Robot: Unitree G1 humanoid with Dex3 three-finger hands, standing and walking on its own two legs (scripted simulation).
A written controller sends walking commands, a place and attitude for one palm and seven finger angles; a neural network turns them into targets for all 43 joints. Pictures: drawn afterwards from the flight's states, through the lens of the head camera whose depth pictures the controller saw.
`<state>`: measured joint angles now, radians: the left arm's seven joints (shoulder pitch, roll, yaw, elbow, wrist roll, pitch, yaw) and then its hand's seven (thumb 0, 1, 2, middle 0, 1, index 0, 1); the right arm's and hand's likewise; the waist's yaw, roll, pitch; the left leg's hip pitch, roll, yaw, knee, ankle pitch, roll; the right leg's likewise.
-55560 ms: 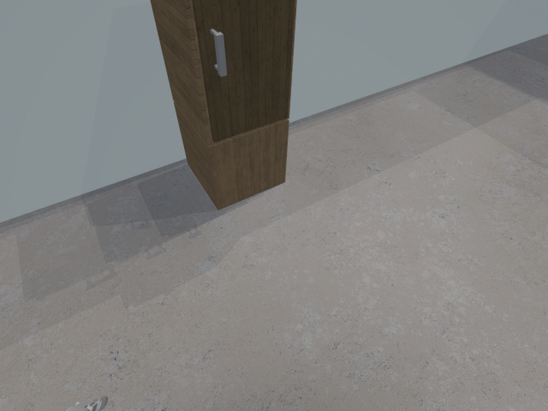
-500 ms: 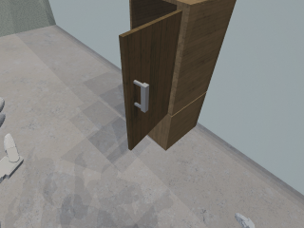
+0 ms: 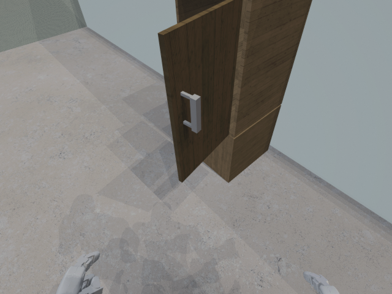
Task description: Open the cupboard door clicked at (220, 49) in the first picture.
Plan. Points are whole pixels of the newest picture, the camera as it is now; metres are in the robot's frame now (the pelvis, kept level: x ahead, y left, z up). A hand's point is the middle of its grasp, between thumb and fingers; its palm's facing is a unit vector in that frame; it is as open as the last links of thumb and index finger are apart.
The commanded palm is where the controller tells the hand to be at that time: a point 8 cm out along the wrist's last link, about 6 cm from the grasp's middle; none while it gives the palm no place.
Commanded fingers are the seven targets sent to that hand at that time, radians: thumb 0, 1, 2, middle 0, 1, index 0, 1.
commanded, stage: let the arm hang, fingers relaxed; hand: left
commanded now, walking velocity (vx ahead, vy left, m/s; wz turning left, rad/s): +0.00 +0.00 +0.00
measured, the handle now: (190, 112) +0.61 +0.05 +0.02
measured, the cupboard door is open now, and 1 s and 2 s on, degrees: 100 100 100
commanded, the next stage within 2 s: look to check the result in 0.90 s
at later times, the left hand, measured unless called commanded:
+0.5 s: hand out of the picture -0.03 +0.22 -0.15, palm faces +0.04 -0.96 -0.29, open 7.4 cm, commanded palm none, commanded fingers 0.00 0.90 0.90 -0.20 -0.30 -0.20 -0.30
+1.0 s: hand out of the picture +0.09 +0.19 -0.15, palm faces +0.01 -0.96 -0.27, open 7.4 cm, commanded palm none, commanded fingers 0.00 0.90 0.90 -0.20 -0.30 -0.20 -0.30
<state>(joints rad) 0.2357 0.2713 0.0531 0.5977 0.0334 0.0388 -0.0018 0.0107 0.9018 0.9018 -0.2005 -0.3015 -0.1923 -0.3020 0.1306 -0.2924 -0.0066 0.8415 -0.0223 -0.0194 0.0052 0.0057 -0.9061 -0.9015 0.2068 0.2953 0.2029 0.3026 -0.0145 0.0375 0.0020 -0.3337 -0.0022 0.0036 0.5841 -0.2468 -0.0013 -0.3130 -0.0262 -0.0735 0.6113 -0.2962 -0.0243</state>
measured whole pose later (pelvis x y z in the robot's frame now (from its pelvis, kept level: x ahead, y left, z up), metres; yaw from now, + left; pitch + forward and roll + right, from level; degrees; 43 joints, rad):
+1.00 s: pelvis +0.02 -0.01 +0.02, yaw +0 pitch -1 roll +0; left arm 0.13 0.23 0.02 1.12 0.01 -0.01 0.01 0.01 0.90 0.90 -0.21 -0.30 -0.20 -0.30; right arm 0.17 -0.24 -0.01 1.12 -0.02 0.00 -0.02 0.00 -0.91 -0.90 0.20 0.29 0.20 0.30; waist -0.01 0.02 0.05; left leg -0.17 0.02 -0.01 0.36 -0.17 -0.02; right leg -0.14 0.00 -0.08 0.38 -0.22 -0.04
